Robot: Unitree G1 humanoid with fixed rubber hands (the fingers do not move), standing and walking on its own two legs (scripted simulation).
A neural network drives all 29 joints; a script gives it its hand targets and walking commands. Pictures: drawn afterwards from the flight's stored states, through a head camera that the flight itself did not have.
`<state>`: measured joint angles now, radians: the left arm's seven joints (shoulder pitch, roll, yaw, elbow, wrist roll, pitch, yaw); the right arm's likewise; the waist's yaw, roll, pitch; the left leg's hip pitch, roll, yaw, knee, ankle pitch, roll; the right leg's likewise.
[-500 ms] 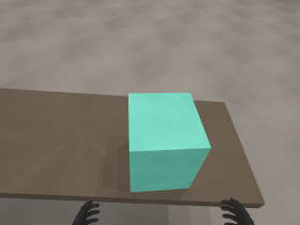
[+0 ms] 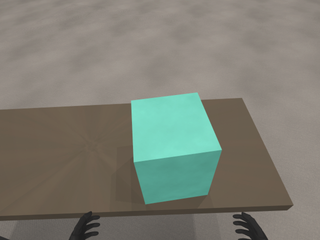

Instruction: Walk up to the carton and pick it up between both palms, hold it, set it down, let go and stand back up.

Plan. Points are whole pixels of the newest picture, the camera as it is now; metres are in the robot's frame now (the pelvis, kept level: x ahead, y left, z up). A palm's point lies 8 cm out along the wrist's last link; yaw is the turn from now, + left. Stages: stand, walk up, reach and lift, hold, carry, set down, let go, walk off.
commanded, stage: let go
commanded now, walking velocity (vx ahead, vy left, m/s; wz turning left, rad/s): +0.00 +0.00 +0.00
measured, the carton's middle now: (170, 149) +0.39 -0.01 -0.02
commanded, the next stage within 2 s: stand in 0.48 s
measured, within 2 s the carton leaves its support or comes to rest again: neither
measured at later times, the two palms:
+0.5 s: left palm out of the picture +0.14 +0.23 -0.08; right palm out of the picture +0.14 -0.21 -0.10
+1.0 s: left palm out of the picture +0.06 +0.27 -0.13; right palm out of the picture +0.07 -0.30 -0.10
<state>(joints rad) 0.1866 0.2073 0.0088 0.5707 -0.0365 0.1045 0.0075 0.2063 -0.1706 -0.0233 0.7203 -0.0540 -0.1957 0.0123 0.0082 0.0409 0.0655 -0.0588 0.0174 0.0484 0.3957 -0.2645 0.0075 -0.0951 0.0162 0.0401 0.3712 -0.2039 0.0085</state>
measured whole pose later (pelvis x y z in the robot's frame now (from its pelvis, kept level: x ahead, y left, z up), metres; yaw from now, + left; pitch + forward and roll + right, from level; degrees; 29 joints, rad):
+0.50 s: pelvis +0.00 +0.00 +0.00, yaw +1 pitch -3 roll -1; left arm 0.20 0.19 -0.02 0.51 0.00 0.12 0.05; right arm 0.18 -0.15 -0.04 0.78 -0.02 -0.21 0.03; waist 0.02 0.02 0.09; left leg -0.10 0.02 0.04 0.43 -0.28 0.00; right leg -0.13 0.02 0.02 0.40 -0.21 0.00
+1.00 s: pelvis +0.00 +0.00 +0.00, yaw +2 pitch -2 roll -1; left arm 0.22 0.31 0.02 0.96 0.03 -0.02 0.00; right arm 0.22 -0.34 -0.03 0.95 -0.02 -0.01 0.00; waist 0.00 -0.04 0.01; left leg -0.13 0.01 0.02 0.44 -0.27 0.01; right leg -0.15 0.00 0.00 0.41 -0.22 0.01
